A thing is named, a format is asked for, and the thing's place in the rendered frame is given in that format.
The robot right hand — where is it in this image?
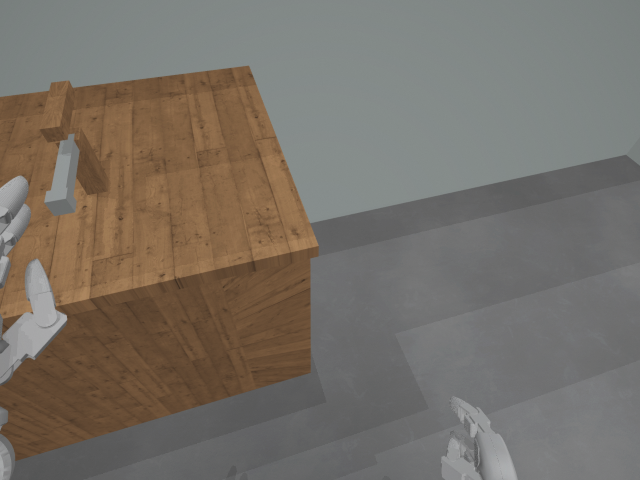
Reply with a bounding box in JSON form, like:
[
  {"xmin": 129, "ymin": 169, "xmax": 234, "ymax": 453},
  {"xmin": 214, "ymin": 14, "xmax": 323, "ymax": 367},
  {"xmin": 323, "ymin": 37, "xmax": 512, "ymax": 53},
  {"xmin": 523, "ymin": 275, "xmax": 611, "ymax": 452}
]
[{"xmin": 441, "ymin": 397, "xmax": 518, "ymax": 480}]

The counter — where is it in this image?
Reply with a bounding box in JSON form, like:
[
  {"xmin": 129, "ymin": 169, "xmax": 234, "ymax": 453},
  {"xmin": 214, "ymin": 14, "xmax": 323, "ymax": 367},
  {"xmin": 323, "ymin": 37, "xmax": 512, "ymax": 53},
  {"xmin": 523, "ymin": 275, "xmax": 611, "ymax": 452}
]
[{"xmin": 0, "ymin": 66, "xmax": 319, "ymax": 461}]

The tap lever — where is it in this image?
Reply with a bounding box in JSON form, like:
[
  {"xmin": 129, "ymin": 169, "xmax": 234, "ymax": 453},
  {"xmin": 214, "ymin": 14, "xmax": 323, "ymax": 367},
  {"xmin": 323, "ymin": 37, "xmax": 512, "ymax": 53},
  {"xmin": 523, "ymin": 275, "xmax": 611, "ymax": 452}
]
[{"xmin": 44, "ymin": 134, "xmax": 80, "ymax": 216}]

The robot left hand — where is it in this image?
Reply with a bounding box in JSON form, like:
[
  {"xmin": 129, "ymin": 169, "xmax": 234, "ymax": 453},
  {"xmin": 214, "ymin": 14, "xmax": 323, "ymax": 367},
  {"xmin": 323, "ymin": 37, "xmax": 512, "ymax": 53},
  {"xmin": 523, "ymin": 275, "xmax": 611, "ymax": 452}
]
[{"xmin": 0, "ymin": 176, "xmax": 67, "ymax": 386}]

